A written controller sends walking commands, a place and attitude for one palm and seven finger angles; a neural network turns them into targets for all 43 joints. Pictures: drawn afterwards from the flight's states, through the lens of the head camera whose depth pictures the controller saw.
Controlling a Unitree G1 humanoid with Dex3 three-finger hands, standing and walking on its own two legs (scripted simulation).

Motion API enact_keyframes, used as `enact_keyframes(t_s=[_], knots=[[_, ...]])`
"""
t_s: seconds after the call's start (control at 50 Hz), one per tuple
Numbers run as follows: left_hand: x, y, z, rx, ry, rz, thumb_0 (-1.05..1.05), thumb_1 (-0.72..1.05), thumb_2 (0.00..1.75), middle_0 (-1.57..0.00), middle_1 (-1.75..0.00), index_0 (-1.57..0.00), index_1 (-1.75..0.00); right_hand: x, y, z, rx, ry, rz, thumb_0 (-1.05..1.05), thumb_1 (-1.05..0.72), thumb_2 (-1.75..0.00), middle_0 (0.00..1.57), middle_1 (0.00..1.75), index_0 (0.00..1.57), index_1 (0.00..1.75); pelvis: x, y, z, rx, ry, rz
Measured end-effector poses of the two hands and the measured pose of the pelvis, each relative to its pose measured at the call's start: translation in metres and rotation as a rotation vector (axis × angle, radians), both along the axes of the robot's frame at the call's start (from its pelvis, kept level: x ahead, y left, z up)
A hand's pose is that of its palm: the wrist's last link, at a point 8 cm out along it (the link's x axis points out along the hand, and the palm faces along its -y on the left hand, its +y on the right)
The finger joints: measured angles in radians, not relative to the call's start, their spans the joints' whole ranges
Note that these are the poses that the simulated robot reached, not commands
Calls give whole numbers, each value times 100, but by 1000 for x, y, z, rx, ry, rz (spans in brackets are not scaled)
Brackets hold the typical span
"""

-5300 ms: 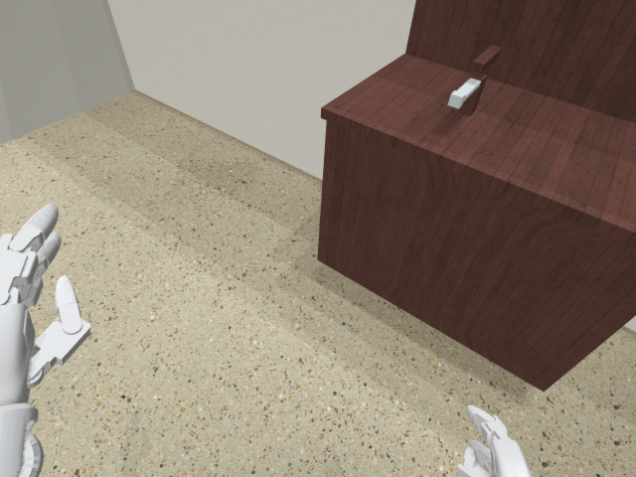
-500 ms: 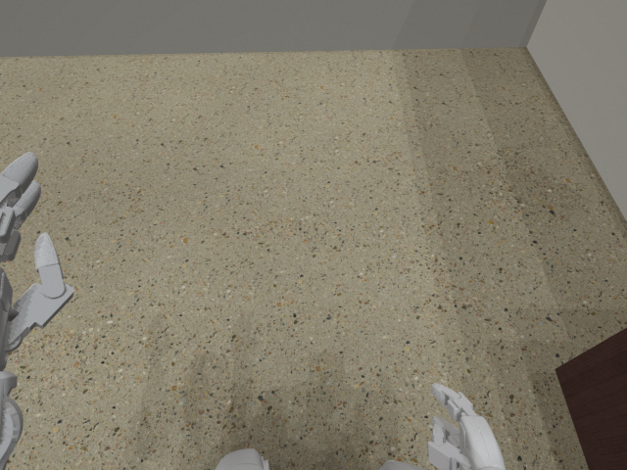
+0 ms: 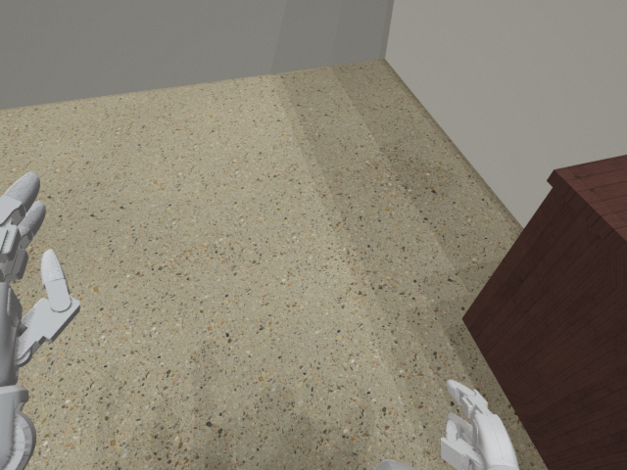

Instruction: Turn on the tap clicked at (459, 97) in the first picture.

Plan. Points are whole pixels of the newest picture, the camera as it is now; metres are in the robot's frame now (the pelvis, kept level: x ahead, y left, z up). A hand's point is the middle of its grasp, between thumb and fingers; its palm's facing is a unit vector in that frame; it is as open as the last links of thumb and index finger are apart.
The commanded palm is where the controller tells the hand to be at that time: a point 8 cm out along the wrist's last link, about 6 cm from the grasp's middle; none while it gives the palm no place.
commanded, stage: turn to face it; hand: left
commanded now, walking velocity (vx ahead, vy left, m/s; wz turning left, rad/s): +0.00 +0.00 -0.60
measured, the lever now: out of the picture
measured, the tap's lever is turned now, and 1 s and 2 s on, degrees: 0 0 0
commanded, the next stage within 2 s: none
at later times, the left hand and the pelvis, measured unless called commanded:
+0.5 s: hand (201, 317) +0.21 +0.13 +0.17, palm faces +0.15 -0.88 -0.44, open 7.4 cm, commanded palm +0.17 +0.18 +0.18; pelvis -0.06 -0.05 +0.00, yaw -15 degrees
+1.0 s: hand (358, 370) +0.18 -0.01 +0.17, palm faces -0.20 -0.83 -0.52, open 7.4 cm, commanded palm +0.16 +0.07 +0.18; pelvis -0.13 -0.07 +0.00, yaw -34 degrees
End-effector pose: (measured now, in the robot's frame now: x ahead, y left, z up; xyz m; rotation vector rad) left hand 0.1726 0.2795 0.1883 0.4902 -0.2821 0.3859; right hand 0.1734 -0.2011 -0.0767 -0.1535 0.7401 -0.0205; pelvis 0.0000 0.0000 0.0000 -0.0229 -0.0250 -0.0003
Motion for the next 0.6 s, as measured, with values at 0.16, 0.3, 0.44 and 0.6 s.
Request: enact_keyframes(t_s=[0.16,0.3,0.44,0.6], knots=[[22,-72,0,119,61,-157,1,89,90,-21,-30,-21,-30,-54,-47,-41,78,87,-92,1,-90,-90,20,30,21,30,-24,-40,-13,15,8,-87],[17,-99,5,131,136,-237,1,89,89,-22,-30,-21,-30,-111,-111,-32,-25,188,-276,1,-91,-90,20,30,20,30,-38,-50,-1,49,24,-172],[14,-104,8,82,64,-270,1,89,89,-22,-30,-21,-30,-140,-141,-7,-115,155,-354,1,-91,-90,19,30,20,30,-51,-51,2,62,40,-242],[10,-109,-2,34,-2,-351,1,89,90,-22,-30,-21,-30,-152,-125,12,-118,32,-392,1,-91,-90,19,30,20,30,-71,-42,-4,61,14,-336]])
